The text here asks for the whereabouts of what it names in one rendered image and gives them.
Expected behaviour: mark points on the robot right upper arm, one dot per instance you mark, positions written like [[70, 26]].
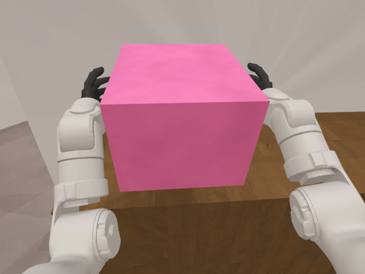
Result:
[[332, 215]]

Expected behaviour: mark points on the robot right hand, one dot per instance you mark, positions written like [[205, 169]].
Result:
[[262, 80]]

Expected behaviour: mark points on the left robot forearm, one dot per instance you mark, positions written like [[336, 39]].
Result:
[[80, 154]]

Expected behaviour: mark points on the carton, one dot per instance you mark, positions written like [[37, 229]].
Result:
[[181, 116]]

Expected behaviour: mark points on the robot left hand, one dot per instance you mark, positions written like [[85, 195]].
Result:
[[92, 84]]

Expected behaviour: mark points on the pedestal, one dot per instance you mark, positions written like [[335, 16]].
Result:
[[243, 229]]

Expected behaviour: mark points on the right robot forearm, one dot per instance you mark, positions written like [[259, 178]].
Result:
[[308, 159]]

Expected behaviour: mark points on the robot left upper arm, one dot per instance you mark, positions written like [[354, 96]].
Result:
[[81, 243]]

